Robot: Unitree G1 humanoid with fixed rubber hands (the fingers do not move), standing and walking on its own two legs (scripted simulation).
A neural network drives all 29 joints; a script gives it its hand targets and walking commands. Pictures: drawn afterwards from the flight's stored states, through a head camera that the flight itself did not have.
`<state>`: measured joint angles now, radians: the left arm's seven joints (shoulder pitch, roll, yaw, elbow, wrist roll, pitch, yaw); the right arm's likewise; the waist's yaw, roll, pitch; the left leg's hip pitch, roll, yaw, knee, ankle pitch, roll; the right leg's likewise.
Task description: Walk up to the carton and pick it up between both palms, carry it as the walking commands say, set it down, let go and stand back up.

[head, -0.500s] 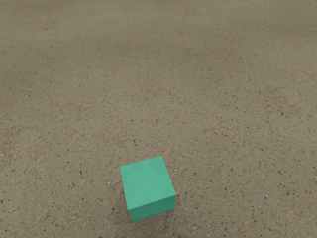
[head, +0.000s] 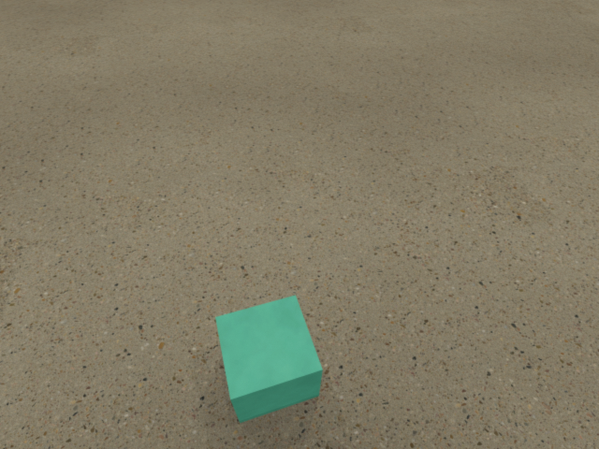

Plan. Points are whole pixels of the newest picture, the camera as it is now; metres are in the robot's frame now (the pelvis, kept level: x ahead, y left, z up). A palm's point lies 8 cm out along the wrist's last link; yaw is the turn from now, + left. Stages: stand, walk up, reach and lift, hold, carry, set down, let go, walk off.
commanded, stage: walk up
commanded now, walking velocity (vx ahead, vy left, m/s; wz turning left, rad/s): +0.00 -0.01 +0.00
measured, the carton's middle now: (268, 357) +0.52 +0.09 -0.66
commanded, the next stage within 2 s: none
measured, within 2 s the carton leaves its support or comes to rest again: neither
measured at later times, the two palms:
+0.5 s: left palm out of the picture +0.00 +0.20 -0.15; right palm out of the picture +0.00 -0.21 -0.15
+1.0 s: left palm out of the picture +0.02 +0.19 -0.15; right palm out of the picture +0.04 -0.21 -0.15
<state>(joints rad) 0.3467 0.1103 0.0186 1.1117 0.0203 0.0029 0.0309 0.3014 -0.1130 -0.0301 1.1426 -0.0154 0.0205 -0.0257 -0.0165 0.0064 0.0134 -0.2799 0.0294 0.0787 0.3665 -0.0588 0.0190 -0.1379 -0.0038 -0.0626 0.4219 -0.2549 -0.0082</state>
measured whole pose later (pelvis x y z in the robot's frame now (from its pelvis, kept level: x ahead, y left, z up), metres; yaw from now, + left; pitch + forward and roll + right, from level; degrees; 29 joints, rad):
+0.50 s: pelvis +0.02 +0.00 +0.00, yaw +0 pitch -1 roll +0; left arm 0.34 0.10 0.02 1.11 0.02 -0.01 0.04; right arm 0.29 -0.11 -0.03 1.15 -0.02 0.01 -0.03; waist -0.01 -0.01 0.02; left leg -0.26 0.02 0.08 0.38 -0.10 0.02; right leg -0.11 -0.01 -0.06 0.41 -0.28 -0.01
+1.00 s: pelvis +0.05 +0.00 +0.00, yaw +0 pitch -1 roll +1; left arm 0.34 0.09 0.01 1.12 0.02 -0.02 0.04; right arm 0.26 -0.11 -0.03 1.14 -0.01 0.01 -0.04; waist -0.01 -0.02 0.02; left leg -0.22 0.02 0.09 0.40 -0.15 0.01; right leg -0.06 -0.02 -0.05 0.40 -0.32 -0.01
